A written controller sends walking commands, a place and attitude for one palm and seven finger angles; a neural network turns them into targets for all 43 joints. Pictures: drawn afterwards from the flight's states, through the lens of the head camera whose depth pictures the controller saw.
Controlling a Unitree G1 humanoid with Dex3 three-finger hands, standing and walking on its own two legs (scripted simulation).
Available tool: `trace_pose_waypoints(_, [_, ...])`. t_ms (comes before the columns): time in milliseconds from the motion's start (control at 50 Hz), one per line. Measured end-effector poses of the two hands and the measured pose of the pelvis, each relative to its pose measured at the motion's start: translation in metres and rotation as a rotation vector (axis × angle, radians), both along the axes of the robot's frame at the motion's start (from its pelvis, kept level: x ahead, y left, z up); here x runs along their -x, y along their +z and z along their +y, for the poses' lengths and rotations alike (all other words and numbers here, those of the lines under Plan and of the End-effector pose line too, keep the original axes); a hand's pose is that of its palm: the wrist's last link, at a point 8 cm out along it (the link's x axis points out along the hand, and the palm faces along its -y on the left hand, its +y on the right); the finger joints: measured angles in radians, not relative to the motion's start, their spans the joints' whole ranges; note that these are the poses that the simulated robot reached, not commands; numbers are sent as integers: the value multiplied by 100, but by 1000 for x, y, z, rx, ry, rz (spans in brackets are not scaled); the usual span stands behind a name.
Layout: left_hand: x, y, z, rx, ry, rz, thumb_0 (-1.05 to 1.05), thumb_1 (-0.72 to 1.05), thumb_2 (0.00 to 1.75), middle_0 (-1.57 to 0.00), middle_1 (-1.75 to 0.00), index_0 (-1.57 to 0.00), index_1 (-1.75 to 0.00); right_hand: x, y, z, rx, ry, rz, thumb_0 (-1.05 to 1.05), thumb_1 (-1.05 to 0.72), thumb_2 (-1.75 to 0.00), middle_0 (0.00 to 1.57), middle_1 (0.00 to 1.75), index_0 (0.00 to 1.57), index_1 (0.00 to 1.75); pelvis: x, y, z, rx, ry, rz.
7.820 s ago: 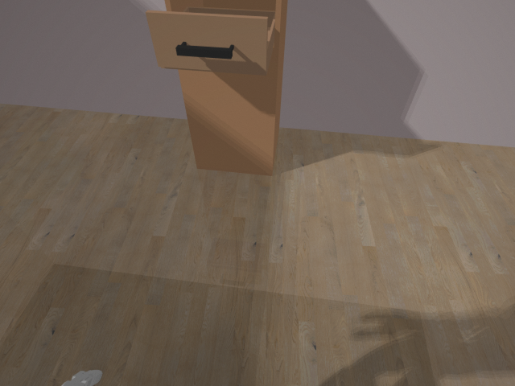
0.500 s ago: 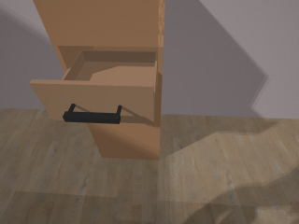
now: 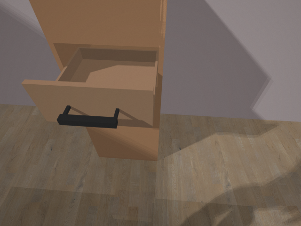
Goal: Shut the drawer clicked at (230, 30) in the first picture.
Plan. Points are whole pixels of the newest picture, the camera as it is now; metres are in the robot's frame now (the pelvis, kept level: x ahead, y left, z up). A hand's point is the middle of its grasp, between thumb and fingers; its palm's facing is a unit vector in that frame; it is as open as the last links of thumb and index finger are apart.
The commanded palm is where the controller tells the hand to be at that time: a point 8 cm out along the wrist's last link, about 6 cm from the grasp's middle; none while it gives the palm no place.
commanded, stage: look again from close up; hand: left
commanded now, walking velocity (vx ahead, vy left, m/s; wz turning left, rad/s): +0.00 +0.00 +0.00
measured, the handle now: (90, 115) +0.42 +0.22 +0.04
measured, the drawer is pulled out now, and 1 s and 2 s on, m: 0.23 0.23 0.23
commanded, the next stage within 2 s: shuffle to correct the standing spot in 0.12 s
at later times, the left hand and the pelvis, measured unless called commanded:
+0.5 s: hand out of the picture +0.01 +0.18 -0.19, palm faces +0.08 -0.98 -0.17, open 7.4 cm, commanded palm none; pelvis +0.03 +0.01 -0.01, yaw +1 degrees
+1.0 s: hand out of the picture +0.06 +0.19 -0.17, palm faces +0.03 -0.97 -0.25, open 7.4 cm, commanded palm none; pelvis +0.01 +0.01 -0.01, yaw +1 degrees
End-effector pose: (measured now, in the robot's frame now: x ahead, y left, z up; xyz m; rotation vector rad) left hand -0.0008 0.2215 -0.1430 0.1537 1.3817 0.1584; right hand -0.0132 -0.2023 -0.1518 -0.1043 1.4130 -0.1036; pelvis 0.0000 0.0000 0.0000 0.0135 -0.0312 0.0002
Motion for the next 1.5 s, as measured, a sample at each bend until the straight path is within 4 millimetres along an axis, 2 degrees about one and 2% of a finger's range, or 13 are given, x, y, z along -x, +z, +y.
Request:
trace_pose_waypoints(180, [-13, 3, 2, -14, 5, -27, 1, 92, 89, -20, -30, -20, -30, -16, 1, -12, 21, 16, -19, 1, -91, -90, 20, 30, 20, 30, -6, 1, -2, 0, 4, -1])
trace_pose_waypoints(340, [-15, 0, 0, -7, 11, -30, 1, 91, 89, -20, -30, -20, -30, -16, 0, -17, 24, 28, -1, 0, -91, -90, 20, 30, 20, 30, -10, -2, -5, 3, 8, -1])
trace_pose_waypoints(440, [-10, -7, 2, 16, 50, -17, 0, 91, 89, -20, -30, -20, -30, -12, -1, -15, 39, 35, 39, 0, -91, -90, 20, 30, 20, 30, -19, -6, 2, 22, 18, 10])
trace_pose_waypoints(520, [-7, -14, 9, 34, 59, 30, 0, 91, 89, -20, -30, -20, -30, -12, 4, -7, 59, 19, 46, 0, -91, -90, 20, 30, 20, 30, -30, -8, 11, 10, 9, 10])
trace_pose_waypoints(640, [-25, -11, 16, 21, 48, 32, 1, 91, 89, -20, -30, -20, -30, -13, 4, 10, 50, -7, 75, 0, -91, -90, 20, 30, 20, 30, -39, -6, 17, 8, 8, 6])
trace_pose_waypoints(760, [-49, -5, 22, -13, 21, -14, 1, 92, 89, -20, -30, -20, -30, -27, 1, 18, 25, -25, 38, 0, -90, -90, 20, 30, 20, 30, -35, -3, 15, 1, 4, 11])
trace_pose_waypoints(840, [-61, 0, 23, -28, 6, -56, 1, 92, 89, -20, -30, -20, -30, -30, 0, 11, 29, -18, 25, 2, -92, -90, 20, 30, 20, 30, -30, -2, 12, -1, 3, 10])
trace_pose_waypoints(920, [-63, 3, 21, -50, -15, -110, 1, 91, 89, -20, -30, -20, -30, -35, -3, -5, 37, -19, -37, 2, -92, -90, 20, 30, 20, 30, -21, -5, 10, 13, 10, 17])
trace_pose_waypoints(1040, [-53, 8, 17, -50, -31, -144, 0, 91, 89, -20, -30, -20, -30, -42, -3, -19, 48, 6, -140, 1, -92, -90, 20, 30, 20, 30, -7, -6, 7, 3, 7, -16])
trace_pose_waypoints(1140, [-34, 11, 10, -45, -34, -133, 0, 91, 89, -20, -30, -20, -30, -38, -1, -23, 31, 27, -160, 1, -91, -90, 20, 30, 20, 30, 4, -3, 0, -4, 3, -19])
trace_pose_waypoints(1220, [-13, 11, 5, -40, -22, -95, 0, 91, 89, -20, -30, -20, -30, -23, -1, -27, 23, 37, -126, 1, -91, -90, 20, 30, 20, 30, 10, -2, -6, -7, 4, -10])
trace_pose_waypoints(1360, [20, 7, -4, -25, 9, -8, 1, 90, 89, -20, -30, -20, -30, 15, -1, -30, 15, 32, -6, 1, -91, -90, 20, 30, 20, 30, 14, -1, -13, -6, 11, 2])
trace_pose_waypoints(1500, [34, 3, -16, 4, 29, 43, 1, 91, 89, -20, -30, -20, -30, 42, 2, -27, 11, 17, 89, 1, -91, -90, 20, 30, 20, 30, 12, 0, -16, -1, 19, 5])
